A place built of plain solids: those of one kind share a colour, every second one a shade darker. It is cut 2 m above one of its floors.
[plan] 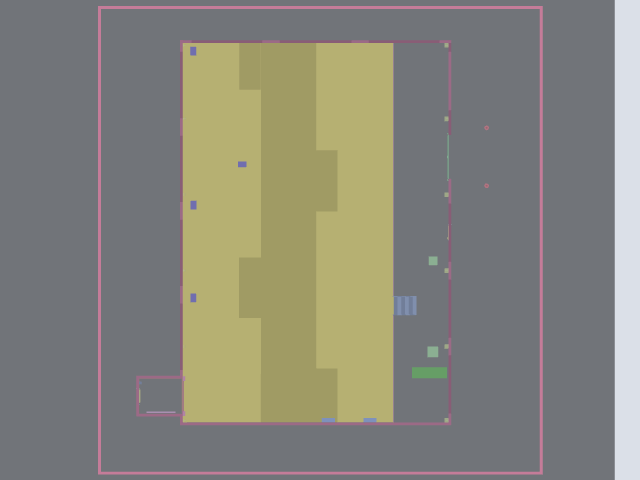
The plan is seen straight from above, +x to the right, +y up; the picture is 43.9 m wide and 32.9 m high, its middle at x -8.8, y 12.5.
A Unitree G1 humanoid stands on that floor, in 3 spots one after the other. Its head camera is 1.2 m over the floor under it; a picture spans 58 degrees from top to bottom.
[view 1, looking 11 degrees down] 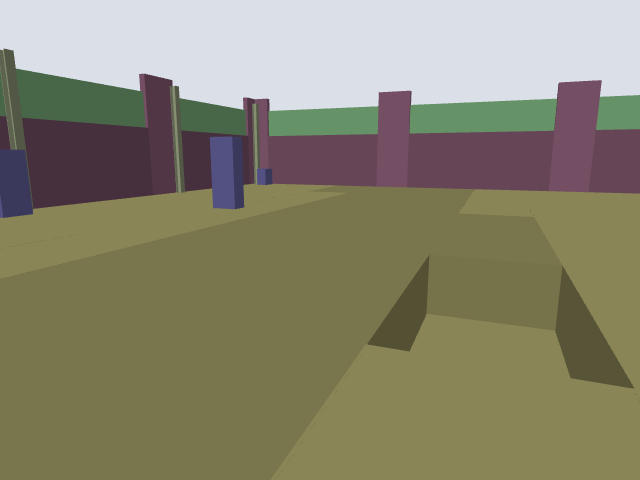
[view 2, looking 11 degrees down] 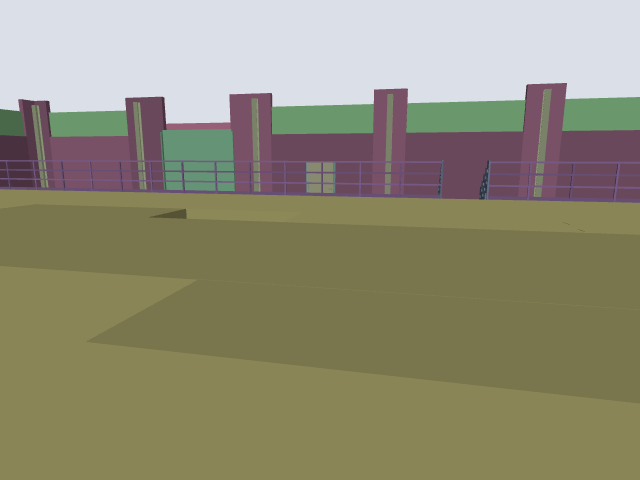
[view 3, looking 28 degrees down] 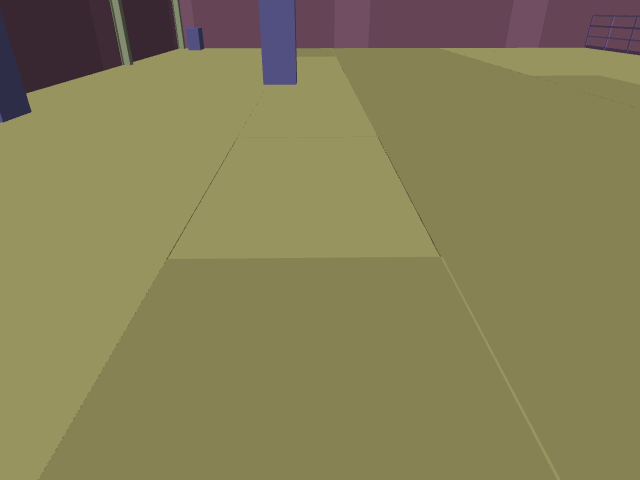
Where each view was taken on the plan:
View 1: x -8.35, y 9.10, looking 112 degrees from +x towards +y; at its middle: raised_floor_bank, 6.29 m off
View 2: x -16.60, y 9.20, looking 13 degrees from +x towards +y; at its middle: raised_floor_bank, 6.29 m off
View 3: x -13.55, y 9.25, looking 89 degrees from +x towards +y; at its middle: raised_floor_bank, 2.56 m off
